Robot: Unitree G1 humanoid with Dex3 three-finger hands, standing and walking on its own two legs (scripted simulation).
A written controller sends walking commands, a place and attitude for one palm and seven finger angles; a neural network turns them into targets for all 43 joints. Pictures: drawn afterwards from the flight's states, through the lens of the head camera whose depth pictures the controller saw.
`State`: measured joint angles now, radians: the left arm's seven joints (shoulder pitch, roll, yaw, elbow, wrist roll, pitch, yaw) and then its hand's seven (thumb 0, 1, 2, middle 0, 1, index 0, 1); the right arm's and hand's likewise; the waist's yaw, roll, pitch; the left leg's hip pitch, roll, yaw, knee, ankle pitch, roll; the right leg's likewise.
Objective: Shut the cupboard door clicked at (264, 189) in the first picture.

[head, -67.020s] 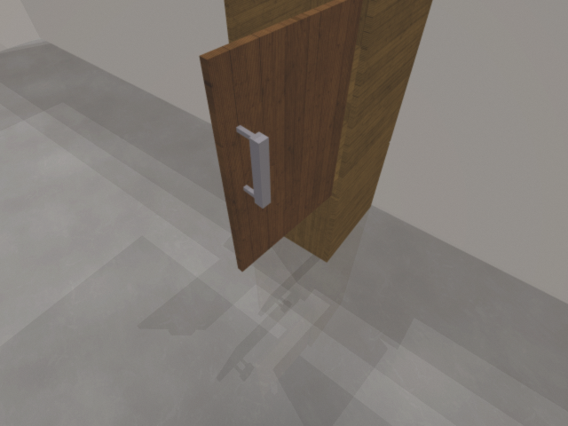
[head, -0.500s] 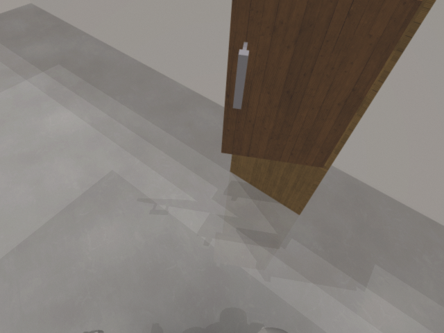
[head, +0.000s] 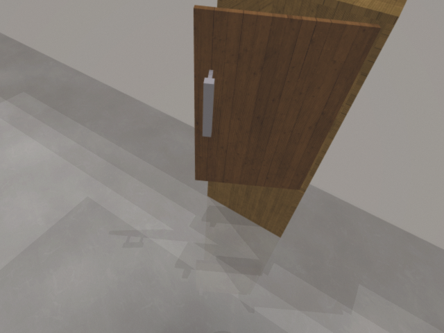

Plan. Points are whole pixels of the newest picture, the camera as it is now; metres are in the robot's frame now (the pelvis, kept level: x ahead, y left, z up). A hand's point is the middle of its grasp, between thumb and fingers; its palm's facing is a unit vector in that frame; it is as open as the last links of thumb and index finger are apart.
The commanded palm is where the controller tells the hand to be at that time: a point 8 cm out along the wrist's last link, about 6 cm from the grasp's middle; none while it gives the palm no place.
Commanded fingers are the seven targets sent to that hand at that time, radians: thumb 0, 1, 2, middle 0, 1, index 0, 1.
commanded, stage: take the last steps up to it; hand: left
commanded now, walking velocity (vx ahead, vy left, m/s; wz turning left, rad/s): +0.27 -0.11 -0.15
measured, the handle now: (208, 104) +0.64 +0.08 +0.04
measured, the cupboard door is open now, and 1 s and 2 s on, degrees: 28 28 28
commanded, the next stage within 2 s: come to a stop and stand still in 0.34 s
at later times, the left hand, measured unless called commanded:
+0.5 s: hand (186, 273) +0.27 +0.09 -0.16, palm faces -0.13 -0.96 -0.23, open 7.4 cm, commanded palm none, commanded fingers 0.00 0.90 0.90 -0.20 -0.30 -0.20 -0.30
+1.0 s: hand (156, 293) +0.23 +0.15 -0.17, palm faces +0.01 -0.97 -0.23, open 7.4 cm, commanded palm none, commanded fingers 0.00 0.90 0.90 -0.20 -0.30 -0.20 -0.30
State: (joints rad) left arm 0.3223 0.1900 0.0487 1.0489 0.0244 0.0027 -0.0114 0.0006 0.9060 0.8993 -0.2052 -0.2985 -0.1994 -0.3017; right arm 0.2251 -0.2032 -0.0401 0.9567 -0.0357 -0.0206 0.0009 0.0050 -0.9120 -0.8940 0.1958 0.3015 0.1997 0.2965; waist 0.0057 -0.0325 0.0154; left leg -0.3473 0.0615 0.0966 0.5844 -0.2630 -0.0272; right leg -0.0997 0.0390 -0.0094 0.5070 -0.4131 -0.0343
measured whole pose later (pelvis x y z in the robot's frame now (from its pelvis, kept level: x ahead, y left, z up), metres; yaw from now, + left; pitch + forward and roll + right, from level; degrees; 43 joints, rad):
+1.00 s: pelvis +0.18 -0.05 +0.00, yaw -3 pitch +1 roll -1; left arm 0.22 0.21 0.05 0.99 0.03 0.03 0.03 0.00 0.91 0.90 -0.21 -0.30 -0.20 -0.30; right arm 0.09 -0.23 -0.04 0.93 -0.01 0.03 0.00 0.00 -0.91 -0.89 0.19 0.30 0.20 0.30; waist 0.04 -0.02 0.06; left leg -0.25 0.03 0.00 0.55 -0.28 -0.04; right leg -0.34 -0.09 -0.11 0.55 -0.21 0.02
